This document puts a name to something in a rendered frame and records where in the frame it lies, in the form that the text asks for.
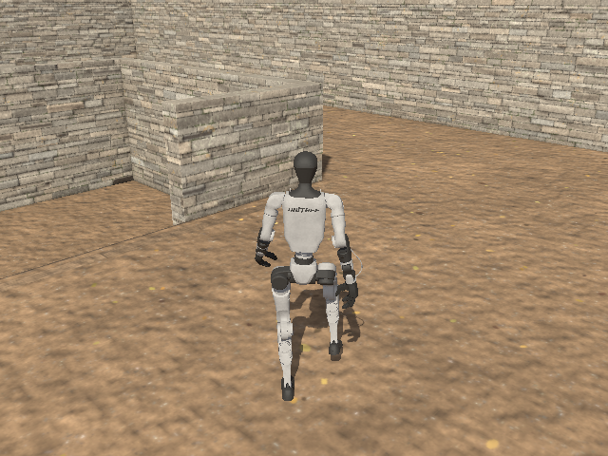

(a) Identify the robot right forearm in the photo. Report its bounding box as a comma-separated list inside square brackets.
[337, 234, 356, 284]

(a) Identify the left robot foot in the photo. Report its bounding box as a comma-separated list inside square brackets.
[281, 376, 295, 401]

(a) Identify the robot left hand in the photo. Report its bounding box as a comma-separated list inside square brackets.
[255, 251, 277, 267]

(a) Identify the robot right upper arm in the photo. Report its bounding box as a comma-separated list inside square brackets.
[325, 193, 347, 248]

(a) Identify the robot left forearm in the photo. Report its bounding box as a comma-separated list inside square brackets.
[256, 227, 271, 257]

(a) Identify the robot right hand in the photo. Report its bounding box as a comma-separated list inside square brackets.
[335, 281, 358, 309]

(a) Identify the robot left upper arm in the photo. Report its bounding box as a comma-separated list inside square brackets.
[260, 192, 285, 242]

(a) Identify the left robot shin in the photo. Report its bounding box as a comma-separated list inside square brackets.
[276, 323, 293, 388]

